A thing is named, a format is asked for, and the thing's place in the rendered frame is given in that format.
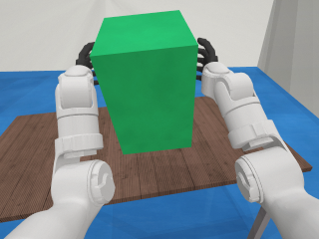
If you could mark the robot right forearm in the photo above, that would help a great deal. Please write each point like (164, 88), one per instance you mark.
(248, 126)

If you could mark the robot right hand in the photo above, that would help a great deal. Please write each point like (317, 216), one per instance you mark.
(208, 55)

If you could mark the table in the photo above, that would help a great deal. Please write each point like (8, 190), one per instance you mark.
(27, 156)

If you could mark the robot left upper arm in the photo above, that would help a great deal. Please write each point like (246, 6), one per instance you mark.
(79, 191)

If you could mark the robot left hand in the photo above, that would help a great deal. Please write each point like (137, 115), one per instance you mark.
(85, 60)

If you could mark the robot right upper arm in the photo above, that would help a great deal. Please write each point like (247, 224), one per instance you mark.
(271, 178)

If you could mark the carton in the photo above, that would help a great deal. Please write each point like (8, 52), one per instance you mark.
(146, 67)

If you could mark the robot left forearm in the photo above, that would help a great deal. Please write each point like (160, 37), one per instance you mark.
(77, 117)

